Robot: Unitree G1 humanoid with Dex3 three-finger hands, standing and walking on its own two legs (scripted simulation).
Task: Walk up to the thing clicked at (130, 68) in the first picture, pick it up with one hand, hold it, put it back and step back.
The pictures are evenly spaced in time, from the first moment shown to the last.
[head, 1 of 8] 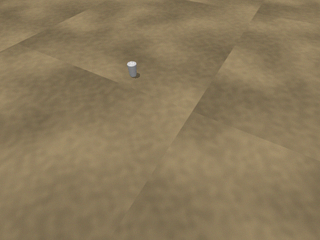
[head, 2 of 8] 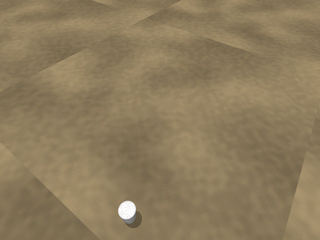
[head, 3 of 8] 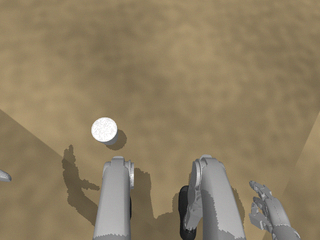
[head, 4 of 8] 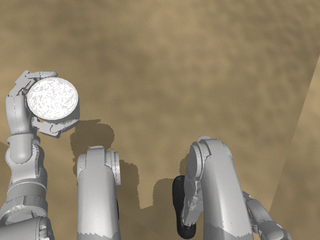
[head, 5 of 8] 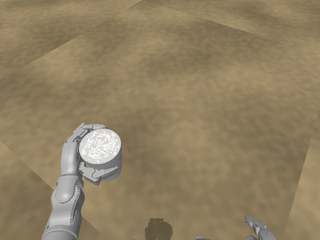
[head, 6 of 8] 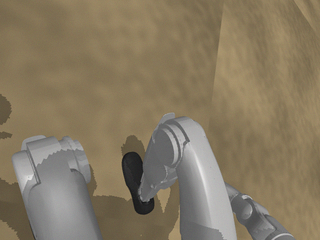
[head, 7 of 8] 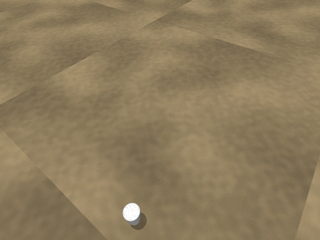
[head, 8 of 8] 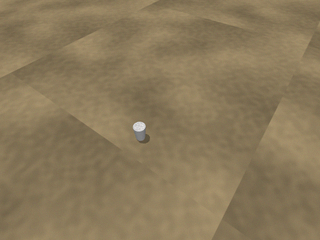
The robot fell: no
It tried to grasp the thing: yes
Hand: left
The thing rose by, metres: 0.69
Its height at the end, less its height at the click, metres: +0.00
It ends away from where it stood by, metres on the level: 0.01
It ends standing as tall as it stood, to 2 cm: yes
